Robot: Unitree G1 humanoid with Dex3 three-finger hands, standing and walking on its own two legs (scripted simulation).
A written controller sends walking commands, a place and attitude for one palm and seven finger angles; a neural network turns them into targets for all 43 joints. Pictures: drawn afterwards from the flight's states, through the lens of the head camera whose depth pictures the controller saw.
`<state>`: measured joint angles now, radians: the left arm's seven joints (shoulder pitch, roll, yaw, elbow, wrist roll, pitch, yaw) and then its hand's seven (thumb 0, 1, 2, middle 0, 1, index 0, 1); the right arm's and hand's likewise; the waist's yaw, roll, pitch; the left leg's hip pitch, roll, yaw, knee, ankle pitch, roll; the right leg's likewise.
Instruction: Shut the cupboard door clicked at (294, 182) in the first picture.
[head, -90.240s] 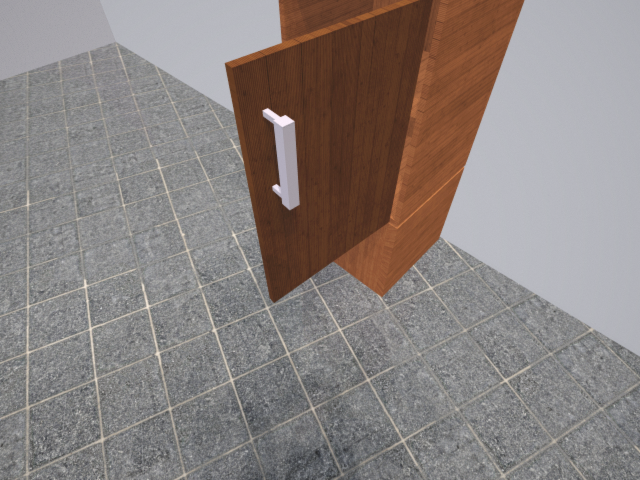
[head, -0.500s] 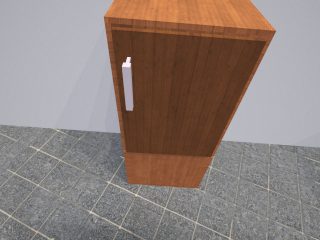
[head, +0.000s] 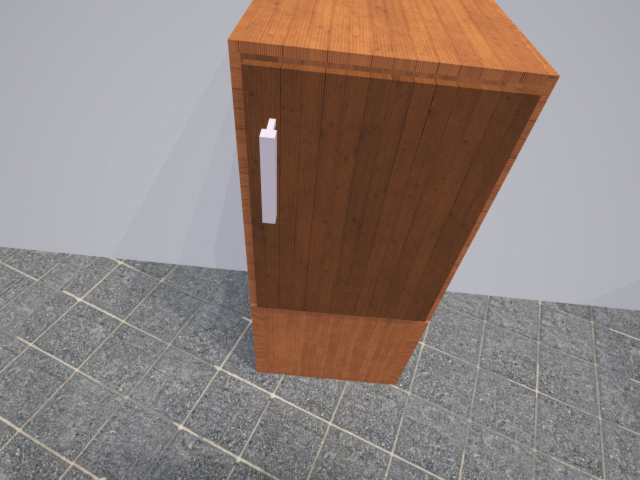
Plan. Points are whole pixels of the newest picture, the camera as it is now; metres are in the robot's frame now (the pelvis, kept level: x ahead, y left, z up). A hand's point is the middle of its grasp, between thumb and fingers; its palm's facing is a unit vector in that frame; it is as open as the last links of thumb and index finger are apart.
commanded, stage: shuffle to correct the standing spot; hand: left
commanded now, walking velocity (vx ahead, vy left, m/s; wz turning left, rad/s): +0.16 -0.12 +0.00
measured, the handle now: (270, 173) +0.54 +0.13 +0.09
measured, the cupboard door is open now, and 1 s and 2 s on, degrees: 1 1 1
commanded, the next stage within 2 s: come to a stop and stand still in 0.90 s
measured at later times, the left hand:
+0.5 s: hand out of the picture -0.02 +0.14 -0.17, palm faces +0.04 -0.98 -0.18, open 7.4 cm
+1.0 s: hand out of the picture +0.13 +0.15 -0.16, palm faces +0.00 -0.98 -0.21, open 7.3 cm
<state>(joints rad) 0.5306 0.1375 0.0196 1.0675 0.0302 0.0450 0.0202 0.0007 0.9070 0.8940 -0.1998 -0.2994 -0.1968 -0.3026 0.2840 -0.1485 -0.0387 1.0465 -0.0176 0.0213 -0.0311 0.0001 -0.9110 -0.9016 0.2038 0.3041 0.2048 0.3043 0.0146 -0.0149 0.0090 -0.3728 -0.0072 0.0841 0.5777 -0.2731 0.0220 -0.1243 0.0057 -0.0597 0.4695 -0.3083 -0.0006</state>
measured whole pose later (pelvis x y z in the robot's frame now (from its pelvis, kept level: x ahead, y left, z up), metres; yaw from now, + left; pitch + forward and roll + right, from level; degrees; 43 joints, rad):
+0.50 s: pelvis +0.00 -0.03 +0.01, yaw -1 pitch +0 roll -1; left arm 0.41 0.13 0.05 1.03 0.04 0.01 0.03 0.00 0.91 0.89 -0.20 -0.30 -0.20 -0.30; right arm 0.35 -0.12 -0.08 1.04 -0.03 0.04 -0.01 0.00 -0.90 -0.90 0.20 0.30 0.20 0.30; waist -0.02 -0.01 -0.03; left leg -0.54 0.04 0.09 1.03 -0.30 0.00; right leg -0.10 0.00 -0.17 0.35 -0.25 -0.04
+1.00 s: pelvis +0.09 -0.04 +0.01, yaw +0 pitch +1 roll +0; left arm 0.23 0.20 0.07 1.00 0.04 0.03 -0.02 0.02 0.93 0.89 -0.20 -0.30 -0.19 -0.30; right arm 0.34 -0.10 -0.05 1.07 -0.04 -0.02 -0.04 0.00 -0.90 -0.90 0.21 0.30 0.21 0.30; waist -0.03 0.00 0.06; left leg -0.21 0.09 0.13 0.47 -0.27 -0.02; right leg -0.41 -0.10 -0.08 0.67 -0.27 0.03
